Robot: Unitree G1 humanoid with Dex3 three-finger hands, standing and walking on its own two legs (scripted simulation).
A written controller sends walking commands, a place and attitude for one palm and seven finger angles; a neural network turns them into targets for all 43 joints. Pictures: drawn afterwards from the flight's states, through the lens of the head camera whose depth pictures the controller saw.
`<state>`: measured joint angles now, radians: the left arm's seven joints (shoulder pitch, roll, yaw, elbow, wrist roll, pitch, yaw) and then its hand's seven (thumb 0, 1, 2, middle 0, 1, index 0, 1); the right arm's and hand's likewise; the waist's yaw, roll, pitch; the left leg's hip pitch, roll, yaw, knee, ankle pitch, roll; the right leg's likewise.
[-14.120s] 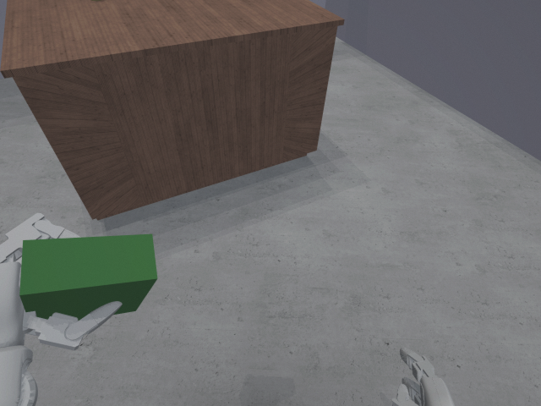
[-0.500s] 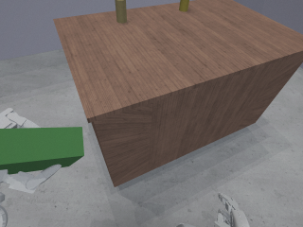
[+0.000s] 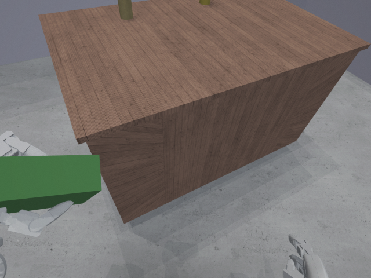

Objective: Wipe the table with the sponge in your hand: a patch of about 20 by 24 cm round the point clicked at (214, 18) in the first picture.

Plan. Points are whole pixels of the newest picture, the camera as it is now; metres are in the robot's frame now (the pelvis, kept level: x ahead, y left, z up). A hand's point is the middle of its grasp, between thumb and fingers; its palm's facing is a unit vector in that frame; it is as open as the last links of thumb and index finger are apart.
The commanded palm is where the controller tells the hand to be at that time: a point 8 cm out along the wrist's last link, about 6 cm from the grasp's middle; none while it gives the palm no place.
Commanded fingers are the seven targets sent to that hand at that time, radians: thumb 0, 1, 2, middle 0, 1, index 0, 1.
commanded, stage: take the last steps up to it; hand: left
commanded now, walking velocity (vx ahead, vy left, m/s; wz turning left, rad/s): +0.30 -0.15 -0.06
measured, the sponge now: (63, 184) +0.22 +0.21 +0.15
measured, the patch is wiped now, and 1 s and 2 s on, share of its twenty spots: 0.00 0.00 0.00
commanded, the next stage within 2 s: none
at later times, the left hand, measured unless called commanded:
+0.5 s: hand (143, 141) +0.31 +0.11 +0.17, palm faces +0.28 -0.83 -0.48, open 9.6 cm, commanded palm +0.24 +0.16 +0.18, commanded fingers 0.00 0.10 1.30 -1.20 -1.60 -1.20 -1.60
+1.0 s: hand (210, 108) +0.41 -0.01 +0.17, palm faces +0.32 -0.80 -0.51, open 9.6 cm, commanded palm +0.35 +0.03 +0.18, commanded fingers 0.00 0.10 1.30 -1.20 -1.60 -1.20 -1.60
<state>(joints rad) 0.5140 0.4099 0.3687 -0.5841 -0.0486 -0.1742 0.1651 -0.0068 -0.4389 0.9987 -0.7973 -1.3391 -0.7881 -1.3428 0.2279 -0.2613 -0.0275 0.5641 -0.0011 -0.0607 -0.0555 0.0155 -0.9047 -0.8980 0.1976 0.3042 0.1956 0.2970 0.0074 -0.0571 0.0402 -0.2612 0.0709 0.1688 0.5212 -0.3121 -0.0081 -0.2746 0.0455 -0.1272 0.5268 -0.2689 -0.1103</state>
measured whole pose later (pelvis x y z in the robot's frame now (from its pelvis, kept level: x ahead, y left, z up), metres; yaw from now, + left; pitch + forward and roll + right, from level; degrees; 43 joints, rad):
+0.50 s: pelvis +0.07 -0.11 +0.00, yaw -3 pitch +0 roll +0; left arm 0.50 0.40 0.38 -0.62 -0.04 -0.17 0.14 -0.01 -0.44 1.00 -0.80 -1.34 -0.79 -1.34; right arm 0.13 -0.21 0.00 0.62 0.01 -0.02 -0.02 0.02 -0.90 -0.90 0.20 0.30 0.20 0.30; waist -0.01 0.00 0.15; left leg -0.49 0.10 0.12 1.08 -0.49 -0.04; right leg -0.31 -0.03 -0.19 0.57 -0.27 -0.06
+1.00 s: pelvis +0.17 -0.24 -0.01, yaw -3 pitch -1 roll -1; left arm 0.46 0.42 0.38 -0.55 -0.03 -0.16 0.14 -0.01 -0.44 1.00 -0.80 -1.34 -0.79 -1.34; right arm 0.19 -0.14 0.03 0.54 0.01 -0.08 -0.03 0.01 -0.90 -0.90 0.20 0.31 0.20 0.30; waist 0.03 0.05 0.11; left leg -0.30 0.24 0.11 0.77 -0.43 -0.05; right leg -0.37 -0.07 -0.19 0.61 -0.21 -0.02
